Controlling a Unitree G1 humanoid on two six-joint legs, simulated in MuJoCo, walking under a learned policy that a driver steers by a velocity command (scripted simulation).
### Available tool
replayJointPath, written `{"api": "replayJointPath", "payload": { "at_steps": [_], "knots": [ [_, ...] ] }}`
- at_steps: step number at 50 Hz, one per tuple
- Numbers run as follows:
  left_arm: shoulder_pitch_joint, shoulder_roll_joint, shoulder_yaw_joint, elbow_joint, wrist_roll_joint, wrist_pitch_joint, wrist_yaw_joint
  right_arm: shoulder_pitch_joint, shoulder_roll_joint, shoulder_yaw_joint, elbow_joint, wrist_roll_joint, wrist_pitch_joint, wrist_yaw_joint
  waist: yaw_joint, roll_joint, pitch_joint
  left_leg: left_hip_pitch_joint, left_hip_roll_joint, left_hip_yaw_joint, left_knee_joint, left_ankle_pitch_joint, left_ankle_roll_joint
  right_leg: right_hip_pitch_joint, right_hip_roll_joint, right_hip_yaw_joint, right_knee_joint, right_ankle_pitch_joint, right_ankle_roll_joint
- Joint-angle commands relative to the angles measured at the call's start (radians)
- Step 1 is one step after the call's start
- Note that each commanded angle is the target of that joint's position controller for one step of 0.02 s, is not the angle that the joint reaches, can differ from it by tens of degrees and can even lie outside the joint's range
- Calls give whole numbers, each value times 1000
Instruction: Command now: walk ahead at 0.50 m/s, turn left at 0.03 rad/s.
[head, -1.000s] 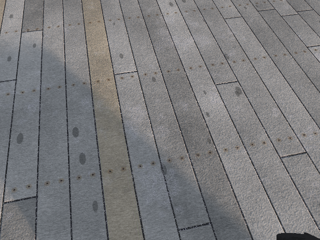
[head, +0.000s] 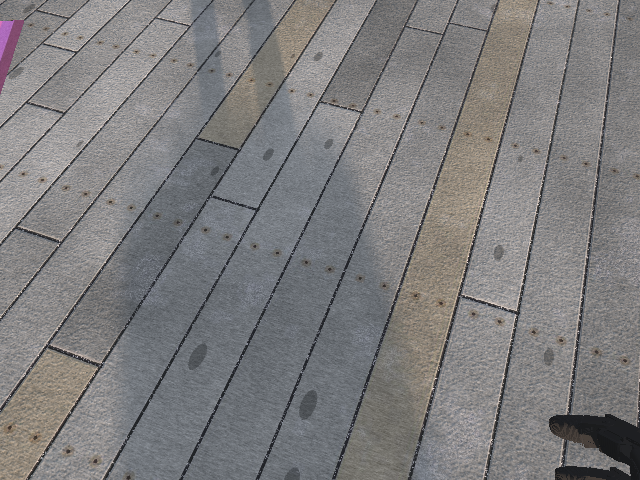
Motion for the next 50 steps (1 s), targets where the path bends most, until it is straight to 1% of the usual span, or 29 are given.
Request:
{"api": "replayJointPath", "payload": {
  "at_steps": [1, 2, 3, 4, 5, 6, 8, 11, 16, 20, 21, 24, 25, 26, 27, 28, 29, 30, 31, 32, 33, 35, 37, 40, 42, 44, 47, 49, 50],
  "knots": [
    [45, 29, -28, -85, 10, -38, -10, 420, -300, -95, 29, -16, -4, -31, -185, 253, -480, 925, 421, -741, -195, -68, 289, -666, 109, 204, 798, -160, -50],
    [-43, 150, 9, -87, -24, -48, -16, 381, -210, -71, 26, -16, -14, -23, -223, 117, -397, 838, 388, -647, -229, -111, 235, -744, 59, 322, 862, -137, -58],
    [-113, 147, 11, -118, -38, -51, -19, 333, -182, -59, 40, -13, -21, -23, -196, 115, -240, 699, 346, -470, -245, -72, 192, -786, 16, 293, 831, -65, -67],
    [-126, 121, 8, -113, -20, -49, -12, 276, -153, -51, 52, -10, -30, -20, -152, 58, -166, 581, 298, -362, -267, -4, 158, -762, -25, 285, 756, 14, -63],
    [-124, 114, 13, -104, -3, -35, -6, 226, -112, -41, 56, -11, -39, -18, -119, 65, -115, 488, 258, -283, -315, 7, 133, -723, -51, 282, 707, 81, -60],
    [-75, 99, 13, -89, -5, -20, -6, 200, -110, -42, 59, -17, -50, -18, -86, 110, -108, 409, 259, -245, -358, 25, 138, -648, -66, 292, 700, 130, -50],
    [-43, 62, 10, -72, -7, 6, -2, 175, -94, -43, 78, -19, -73, -19, -60, 78, -78, 352, 249, -161, -412, 81, 142, -626, -65, 296, 675, 174, -32],
    [-110, 40, 9, -94, -2, 19, 3, 187, -109, -51, 114, -31, -84, -33, -64, 52, -17, 351, 244, -52, -450, 139, 131, -715, -63, 322, 570, 293, -16],
    [-250, 9, -4, -138, 8, 6, -26, 224, -139, -60, 156, -21, -77, -50, -115, 26, 19, 413, 219, 92, -472, 154, 86, -714, -32, 248, 283, 517, -34],
    [-357, 8, -11, -194, 8, 6, -50, 282, -154, -69, 199, -1, -51, -56, -152, 17, 60, 557, 251, 150, -426, 231, 72, -767, -9, 189, 165, 463, -71],
    [-368, 5, -12, -213, 8, 7, -55, 285, -174, -75, 207, 5, -43, -57, -146, 40, 58, 577, 275, 146, -400, 264, 66, -759, -10, 180, 151, 423, -84],
    [-298, 53, 13, -227, 5, 14, -64, 253, -212, -84, 204, 12, -19, -67, -80, 76, -23, 636, 279, 180, -211, 736, 37, -615, 77, 97, 153, 267, -143],
    [-193, 89, 33, -207, 1, 17, -61, 236, -224, -86, 201, 16, -10, -70, -17, 81, -85, 620, 261, 194, -60, 844, 19, -481, 121, 75, 144, 239, -171],
    [-35, 143, 65, -168, 0, 19, -48, 220, -218, -80, 196, 21, -6, -73, 71, 61, -168, 519, 219, 217, 159, 787, -19, -238, 162, 85, 74, 296, -209],
    [85, 242, 96, -146, -1, 32, -25, 248, -160, -57, 176, -9, -18, -75, 92, -102, -254, 250, 157, 216, 483, 322, -72, 52, 1, 358, 53, 326, -275],
    [31, 305, 100, -175, -2, 18, -28, 326, -36, -16, 125, -19, -51, -60, -26, -302, -372, -158, -76, 38, 809, -495, -128, 333, -227, 976, -113, 94, -493],
    [42, 203, 70, -191, 5, 5, -35, 207, -134, -32, 119, 19, -89, -44, 50, -132, -390, -268, -32, -144, 854, -480, -95, 352, -232, 1004, -210, 46, -448],
    [11, 158, 58, -187, 10, -7, -34, 134, -158, -38, 95, 45, -107, -37, 46, -98, -257, -318, 10, -134, 808, -392, -66, 247, -206, 854, -214, 105, -401],
    [-52, 127, 47, -194, 5, -13, -35, 110, -142, -36, 104, 23, -113, -46, 0, 17, -157, -272, 59, -125, 708, -312, -53, 90, -153, 724, -216, 220, -350],
    [-90, 103, 40, -202, 6, -19, -33, 113, -151, -43, 110, -8, -113, -53, -33, -14, -115, -199, 81, -123, 631, -279, -60, -33, -122, 631, -200, 446, -339],
    [-128, 95, 34, -221, 21, -18, -27, 153, -150, -48, 111, -12, -102, -50, -77, -49, -124, -141, 97, -136, 600, -247, -74, -96, -110, 611, -224, 467, -350],
    [-145, 96, 36, -236, 18, -19, -15, 166, -135, -48, 119, -18, -79, -51, -94, -19, -111, -100, 100, -118, 529, -209, -98, -178, -77, 559, -267, 484, -344],
    [-122, 130, 44, -232, 13, -21, -2, 122, -113, -38, 99, -20, -64, -52, -87, -36, -69, -111, 92, -98, 407, -160, -139, -251, -68, 509, -276, 561, -352],
    [-77, 138, 47, -220, 7, -11, 14, -5, -79, -23, 68, -22, -67, -46, -37, -62, -48, -70, 46, -83, 156, 62, -155, -296, 4, 444, -265, 476, -286],
    [-48, 145, 48, -213, 6, -3, 18, -65, -70, -18, 53, -11, -73, -37, -12, -92, -52, -18, 9, -75, 35, 158, -155, -302, 11, 449, -251, 420, -262],
    [-17, 142, 49, -203, 1, 2, 19, -105, -91, -22, 40, 0, -81, -28, 5, -96, -50, 8, -5, -91, -19, 180, -148, -278, -11, 497, -227, 367, -255],
    [-10, 134, 50, -200, 1, 11, 26, -91, -130, -35, 38, 4, -94, -17, -17, -115, -52, 36, -6, -126, -83, 102, -118, -196, -50, 591, -141, 321, -236],
    [-34, 123, 48, -209, 4, 16, 26, 2, -153, -50, 62, 3, -105, -19, -73, -137, -72, 151, -14, -103, -125, 43, -80, -186, -40, 612, -61, 376, -210],
    [-39, 89, 36, -217, 10, 14, 23, 103, -179, -64, 84, -8, -110, -25, -123, -128, -139, 320, 15, -115, -137, 40, -46, -224, 10, 583, 63, 413, -180]
  ]
}}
